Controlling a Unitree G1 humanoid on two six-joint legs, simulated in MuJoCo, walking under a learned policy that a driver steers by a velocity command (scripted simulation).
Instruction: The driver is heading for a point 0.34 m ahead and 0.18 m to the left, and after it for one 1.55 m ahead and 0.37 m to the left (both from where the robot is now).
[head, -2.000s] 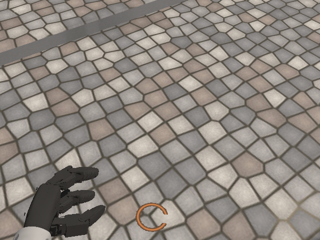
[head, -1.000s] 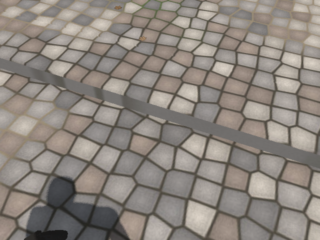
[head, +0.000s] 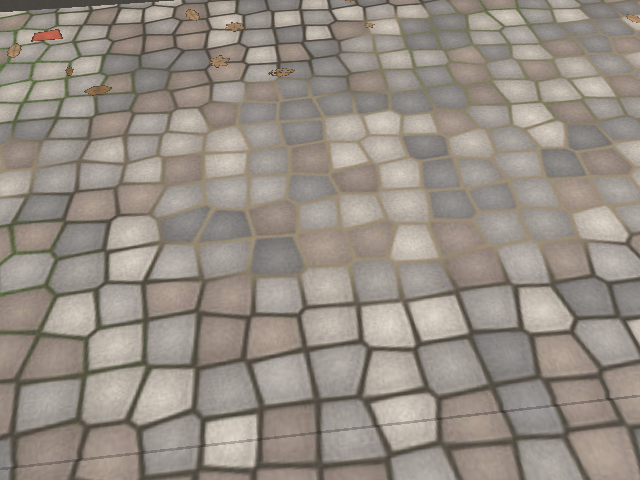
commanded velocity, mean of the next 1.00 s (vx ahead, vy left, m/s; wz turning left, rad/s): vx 1.00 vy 0.00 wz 0.36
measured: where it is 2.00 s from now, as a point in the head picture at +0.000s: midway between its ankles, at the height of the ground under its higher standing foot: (277, 107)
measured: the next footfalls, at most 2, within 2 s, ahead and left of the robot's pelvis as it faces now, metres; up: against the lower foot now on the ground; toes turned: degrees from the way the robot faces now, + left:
left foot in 0.22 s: +0.38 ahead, +0.08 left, +0.10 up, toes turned +12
right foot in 0.64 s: +0.82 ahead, +0.06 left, +0.10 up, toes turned +38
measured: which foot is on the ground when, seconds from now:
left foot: up 0.00-0.20, down 0.22-0.62, up 0.64-1.00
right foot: down 0.00-0.22, up 0.24-0.62, down 0.64-1.00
